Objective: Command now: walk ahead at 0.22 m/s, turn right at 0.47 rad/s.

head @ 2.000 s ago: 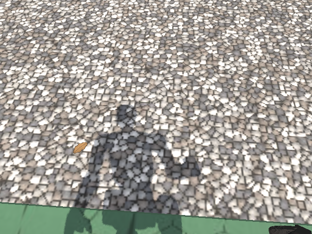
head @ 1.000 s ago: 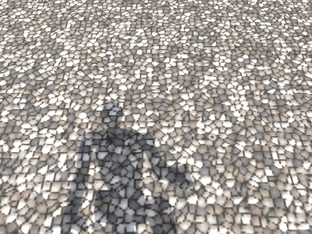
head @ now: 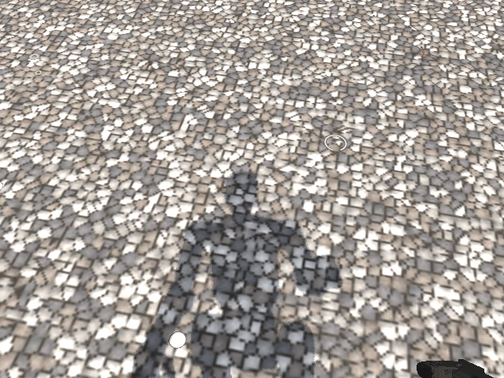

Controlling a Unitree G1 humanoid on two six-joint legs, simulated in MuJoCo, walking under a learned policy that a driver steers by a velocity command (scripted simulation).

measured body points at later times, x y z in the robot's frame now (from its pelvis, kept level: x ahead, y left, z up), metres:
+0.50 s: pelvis +0.05 -0.02 +0.00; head +0.07 -0.05 +0.45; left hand +0.28 +0.19 -0.09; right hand +0.04 -0.31 -0.14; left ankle +0.08 +0.11 -0.70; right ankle +0.04 -0.10 -0.73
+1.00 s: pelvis +0.06 -0.01 +0.02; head +0.07 +0.01 +0.46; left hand +0.28 +0.17 -0.11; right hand +0.01 -0.27 -0.10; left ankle +0.10 +0.09 -0.73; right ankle +0.02 -0.10 -0.70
